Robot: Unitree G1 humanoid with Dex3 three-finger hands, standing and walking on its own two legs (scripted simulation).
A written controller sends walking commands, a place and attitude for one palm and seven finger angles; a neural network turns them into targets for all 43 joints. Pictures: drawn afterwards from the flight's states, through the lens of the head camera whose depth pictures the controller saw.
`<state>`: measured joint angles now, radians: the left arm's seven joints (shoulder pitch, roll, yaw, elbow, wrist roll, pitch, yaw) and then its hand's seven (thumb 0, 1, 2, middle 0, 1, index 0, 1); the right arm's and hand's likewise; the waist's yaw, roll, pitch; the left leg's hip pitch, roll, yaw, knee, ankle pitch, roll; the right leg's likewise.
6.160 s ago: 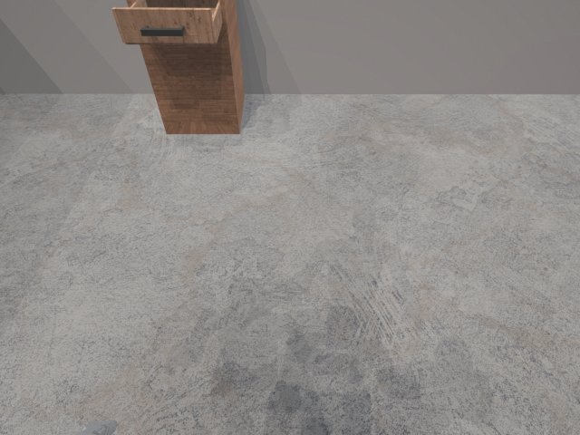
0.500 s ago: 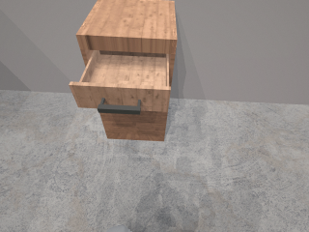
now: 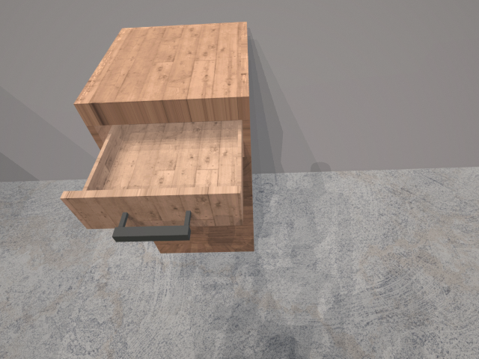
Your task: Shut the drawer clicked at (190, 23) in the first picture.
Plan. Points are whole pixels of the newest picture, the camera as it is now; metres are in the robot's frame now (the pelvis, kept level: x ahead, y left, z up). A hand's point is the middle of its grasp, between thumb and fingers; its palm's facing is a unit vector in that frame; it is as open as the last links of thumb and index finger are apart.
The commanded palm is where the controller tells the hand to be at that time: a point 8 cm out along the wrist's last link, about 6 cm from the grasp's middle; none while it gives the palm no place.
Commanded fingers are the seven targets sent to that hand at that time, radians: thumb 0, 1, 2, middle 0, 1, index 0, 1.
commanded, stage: come to a stop and stand still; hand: left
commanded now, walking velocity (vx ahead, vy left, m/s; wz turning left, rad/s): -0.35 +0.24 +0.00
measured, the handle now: (154, 224) +0.40 +0.22 -0.07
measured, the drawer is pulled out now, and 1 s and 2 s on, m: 0.24 0.24 0.24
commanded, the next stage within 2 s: look again from close up in 1.76 s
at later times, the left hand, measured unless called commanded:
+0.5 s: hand out of the picture +0.07 +0.24 -0.18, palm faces +0.06 -0.97 -0.21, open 7.4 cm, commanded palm none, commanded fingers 0.00 0.90 0.90 -0.20 -0.30 -0.20 -0.30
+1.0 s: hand out of the picture +0.05 +0.16 -0.15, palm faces -0.01 -0.97 -0.24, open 7.3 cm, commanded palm none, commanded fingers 0.00 0.90 0.90 -0.20 -0.30 -0.20 -0.30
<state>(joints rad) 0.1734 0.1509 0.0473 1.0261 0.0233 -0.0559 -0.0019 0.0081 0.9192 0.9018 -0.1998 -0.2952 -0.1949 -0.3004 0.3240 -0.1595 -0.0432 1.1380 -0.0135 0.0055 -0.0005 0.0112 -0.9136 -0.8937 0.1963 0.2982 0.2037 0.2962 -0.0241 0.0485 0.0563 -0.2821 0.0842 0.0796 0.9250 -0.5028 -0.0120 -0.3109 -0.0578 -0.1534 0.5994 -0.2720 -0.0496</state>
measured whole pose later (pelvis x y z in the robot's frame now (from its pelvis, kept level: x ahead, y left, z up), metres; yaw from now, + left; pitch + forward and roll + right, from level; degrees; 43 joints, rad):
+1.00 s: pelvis +0.01 -0.02 +0.01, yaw -1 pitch -2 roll +0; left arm 0.23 0.15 0.01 1.09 0.01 0.01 0.03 0.01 0.93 0.90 -0.20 -0.30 -0.20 -0.30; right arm 0.31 -0.20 -0.03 1.14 -0.01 0.03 -0.02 0.01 -0.91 -0.89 0.19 0.30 0.20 0.30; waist -0.04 0.06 0.02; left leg -0.23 0.08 0.01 0.44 -0.17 -0.04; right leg -0.14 0.01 -0.05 0.47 -0.30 -0.03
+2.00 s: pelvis +0.03 +0.00 +0.00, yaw -1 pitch -1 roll -1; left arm 0.30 0.14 0.00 1.07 0.02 -0.03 0.05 0.01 0.91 0.90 -0.20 -0.30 -0.20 -0.30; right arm 0.26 -0.18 -0.01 1.05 -0.01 -0.01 -0.02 0.01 -0.92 -0.89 0.19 0.30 0.20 0.30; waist -0.02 0.03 0.05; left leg -0.27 0.06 0.02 0.58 -0.29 -0.02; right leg -0.13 0.00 -0.05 0.51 -0.36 0.00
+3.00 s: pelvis -0.02 -0.03 -0.09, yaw +1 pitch +13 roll -2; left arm 0.49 0.20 0.22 0.02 -0.28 -0.48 -0.31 0.02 0.90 0.90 -0.55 -0.68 -0.55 -0.68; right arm 0.12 -0.24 -0.06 0.52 0.02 -0.25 -0.07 0.01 -0.91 -0.89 0.19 0.30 0.20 0.30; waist 0.06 0.01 -0.15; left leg -0.96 0.07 -0.08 1.20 -0.47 -0.05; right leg -0.82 0.00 -0.12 1.21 -0.62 -0.05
